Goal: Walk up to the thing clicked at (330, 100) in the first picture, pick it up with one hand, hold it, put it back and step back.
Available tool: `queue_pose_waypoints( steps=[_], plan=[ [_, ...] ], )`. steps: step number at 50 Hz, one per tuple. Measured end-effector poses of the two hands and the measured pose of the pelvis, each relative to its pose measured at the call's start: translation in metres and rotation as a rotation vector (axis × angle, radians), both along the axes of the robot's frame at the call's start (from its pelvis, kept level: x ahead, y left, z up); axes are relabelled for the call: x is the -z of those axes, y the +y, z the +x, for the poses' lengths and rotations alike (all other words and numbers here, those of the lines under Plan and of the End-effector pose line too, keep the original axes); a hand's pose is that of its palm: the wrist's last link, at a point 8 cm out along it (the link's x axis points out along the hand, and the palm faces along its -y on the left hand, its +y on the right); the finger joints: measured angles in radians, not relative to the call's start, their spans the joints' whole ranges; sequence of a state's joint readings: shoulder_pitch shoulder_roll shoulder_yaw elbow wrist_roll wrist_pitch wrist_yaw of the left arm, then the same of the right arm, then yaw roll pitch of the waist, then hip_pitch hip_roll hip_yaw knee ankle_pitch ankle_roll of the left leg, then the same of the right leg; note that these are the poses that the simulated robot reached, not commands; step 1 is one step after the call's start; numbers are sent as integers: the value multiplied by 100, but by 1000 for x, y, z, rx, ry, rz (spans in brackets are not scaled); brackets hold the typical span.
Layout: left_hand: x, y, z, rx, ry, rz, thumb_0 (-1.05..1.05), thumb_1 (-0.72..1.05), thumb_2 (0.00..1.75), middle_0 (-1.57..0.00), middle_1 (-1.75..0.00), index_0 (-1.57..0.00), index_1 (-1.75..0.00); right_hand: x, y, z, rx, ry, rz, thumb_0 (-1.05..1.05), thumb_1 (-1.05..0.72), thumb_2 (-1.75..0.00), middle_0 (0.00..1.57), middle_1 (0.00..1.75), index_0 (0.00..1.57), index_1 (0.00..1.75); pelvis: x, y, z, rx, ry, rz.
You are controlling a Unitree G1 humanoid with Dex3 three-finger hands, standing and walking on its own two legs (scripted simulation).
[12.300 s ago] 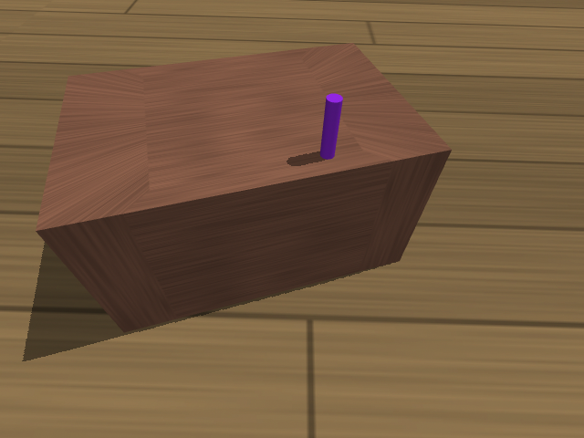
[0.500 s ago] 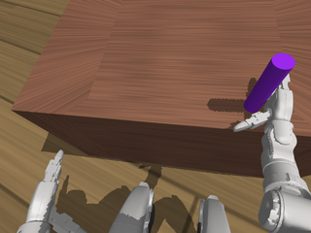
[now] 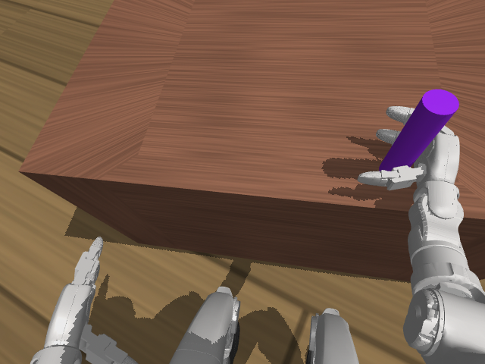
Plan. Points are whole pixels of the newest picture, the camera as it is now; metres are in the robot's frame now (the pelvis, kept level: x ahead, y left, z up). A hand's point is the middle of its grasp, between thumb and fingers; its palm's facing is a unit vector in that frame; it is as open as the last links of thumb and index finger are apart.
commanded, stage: close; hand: right
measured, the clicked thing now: (411, 142) +0.47 -0.19 +0.04
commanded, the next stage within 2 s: settle in 0.18 s
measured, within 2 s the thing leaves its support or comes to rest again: leaves its support in 0.40 s
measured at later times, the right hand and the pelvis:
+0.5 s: hand (401, 143) +0.48 -0.18 +0.02, palm faces +0.13 +0.99 -0.02, open 5.4 cm; pelvis +0.00 +0.00 +0.00, yaw +0 degrees
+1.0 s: hand (415, 121) +0.48 -0.18 +0.07, palm faces +0.13 +0.99 -0.01, open 5.5 cm; pelvis +0.01 +0.00 +0.03, yaw +0 degrees
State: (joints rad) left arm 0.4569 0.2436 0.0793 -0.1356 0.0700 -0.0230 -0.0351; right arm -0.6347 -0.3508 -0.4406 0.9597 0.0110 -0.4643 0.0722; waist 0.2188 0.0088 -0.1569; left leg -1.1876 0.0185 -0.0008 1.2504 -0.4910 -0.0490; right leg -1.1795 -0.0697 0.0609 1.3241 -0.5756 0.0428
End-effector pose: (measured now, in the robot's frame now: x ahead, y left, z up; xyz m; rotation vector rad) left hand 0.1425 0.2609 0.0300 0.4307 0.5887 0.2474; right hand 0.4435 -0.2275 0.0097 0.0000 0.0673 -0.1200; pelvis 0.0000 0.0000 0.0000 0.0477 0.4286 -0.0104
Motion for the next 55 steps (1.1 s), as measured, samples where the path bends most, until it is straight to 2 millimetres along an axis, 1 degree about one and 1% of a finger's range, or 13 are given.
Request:
queue_pose_waypoints(
  steps=[6, 10, 11, 17, 21, 23, 30, 36, 46, 55],
  plan=[
    [-1, -1, 6, 11, -12, 3, -1, -53, 3, -5, -4, -6, -3, 7, -2, -8, 14, -1, -2, -1, 21, -50, 101, 78, 101, 78, 1, 1, -1, 3, -2, 0],
    [0, -1, 8, 20, -13, 12, -1, -52, 3, -5, -4, -6, -3, 6, -2, -4, 14, -17, -9, -1, 4, -66, 112, 92, 111, 92, 2, 3, -2, 6, 1, 1],
    [0, -1, 7, 21, -13, 13, -1, -52, 3, -5, -4, -6, -3, 6, -2, -2, 10, -20, -11, -1, 1, -69, 111, 93, 114, 95, 3, 3, -2, 7, 3, 1],
    [-3, -2, 3, 17, -10, 12, -1, -52, 3, -6, -4, -7, -3, 4, -3, 5, 9, -3, -13, -2, -5, -93, 103, 105, 107, 107, 2, 3, -2, 5, 4, 3],
    [-1, 0, -2, 3, 6, 6, -1, -52, 3, -6, -5, -7, -4, -1, -3, 6, 10, 0, -13, -2, -9, -110, 98, 114, 102, 115, -1, 3, -1, 4, -1, 4],
    [0, 1, -2, -4, 16, 3, -1, -53, 4, -6, -5, -7, -4, -6, -3, 6, 10, -6, -16, -2, -12, -115, 98, 118, 101, 119, -2, 2, -1, 2, -5, 4],
    [-4, 1, 3, -15, 11, -5, -1, -53, 4, -6, -5, -7, -5, -28, -6, 9, 19, -17, -16, -2, -13, -119, 94, 127, 97, 128, -11, 0, 2, 3, -27, 2],
    [-7, -4, 6, -4, 3, -33, -1, -53, 4, -6, -5, -7, -5, -43, -8, 11, 16, -12, -18, -2, -12, -119, 94, 127, 97, 128, -19, -1, 3, 5, -41, -1],
    [-8, 0, 4, -22, 25, -42, -1, -53, 4, -6, -5, -7, -4, -57, -9, 13, 10, -10, -15, -2, -12, -120, 94, 127, 97, 128, -28, -2, 5, 2, -55, -6],
    [-10, -5, 8, -15, 17, -68, -1, -53, 4, -6, -5, -6, -4, -68, -5, 15, 11, -4, -6, -2, -11, -121, 95, 126, 99, 127, -35, -1, 7, 3, -74, -8]
  ],
)
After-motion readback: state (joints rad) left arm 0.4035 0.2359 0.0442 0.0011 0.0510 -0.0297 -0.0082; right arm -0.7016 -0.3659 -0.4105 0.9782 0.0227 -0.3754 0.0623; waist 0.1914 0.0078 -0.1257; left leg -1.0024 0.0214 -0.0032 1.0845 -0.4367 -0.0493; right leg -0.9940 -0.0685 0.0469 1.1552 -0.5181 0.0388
